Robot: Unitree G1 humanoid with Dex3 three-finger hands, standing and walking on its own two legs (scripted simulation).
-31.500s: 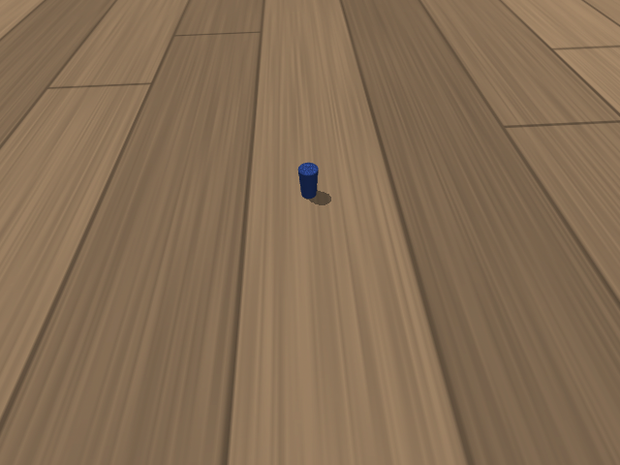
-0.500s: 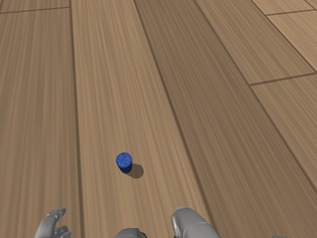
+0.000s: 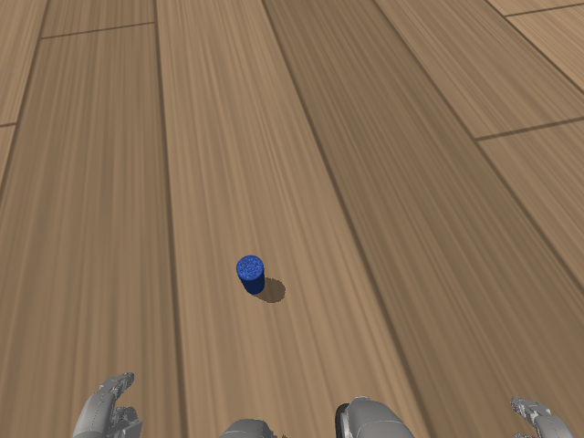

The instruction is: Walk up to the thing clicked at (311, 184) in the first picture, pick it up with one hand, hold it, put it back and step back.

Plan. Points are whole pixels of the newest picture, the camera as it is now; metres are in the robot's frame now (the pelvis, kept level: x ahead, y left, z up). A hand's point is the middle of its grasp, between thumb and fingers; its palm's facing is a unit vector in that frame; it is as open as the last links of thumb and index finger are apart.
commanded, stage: step back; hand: left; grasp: from the side
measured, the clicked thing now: (252, 276) +0.61 +0.17 -0.68
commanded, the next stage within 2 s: none
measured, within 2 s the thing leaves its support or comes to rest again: neither
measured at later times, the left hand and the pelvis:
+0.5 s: hand out of the picture -0.06 +0.23 -0.15, palm faces -0.09 -0.91 -0.39, open 7.3 cm; pelvis -0.16 -0.03 -0.01, yaw -4 degrees
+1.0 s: hand out of the picture -0.20 +0.20 -0.15, palm faces -0.01 -0.94 -0.34, open 7.3 cm; pelvis -0.32 -0.06 +0.01, yaw -1 degrees
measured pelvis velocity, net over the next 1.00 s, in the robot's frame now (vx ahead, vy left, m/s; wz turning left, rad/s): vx -0.32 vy -0.06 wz -0.01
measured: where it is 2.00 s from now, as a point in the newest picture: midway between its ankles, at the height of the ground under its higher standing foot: outside the picture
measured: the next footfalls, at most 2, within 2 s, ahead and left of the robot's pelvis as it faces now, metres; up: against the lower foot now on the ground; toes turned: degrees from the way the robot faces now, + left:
left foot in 0.02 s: +0.01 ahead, +0.12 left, +0.00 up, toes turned -3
right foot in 0.44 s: -0.13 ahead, -0.16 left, +0.00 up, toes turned -2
